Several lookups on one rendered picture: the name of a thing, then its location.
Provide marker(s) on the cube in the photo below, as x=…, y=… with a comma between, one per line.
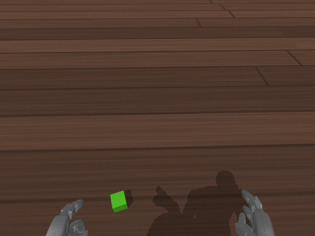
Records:
x=118, y=201

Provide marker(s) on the left robot hand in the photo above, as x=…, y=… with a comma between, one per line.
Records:
x=61, y=226

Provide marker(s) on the right robot hand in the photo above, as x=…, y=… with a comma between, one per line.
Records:
x=259, y=220

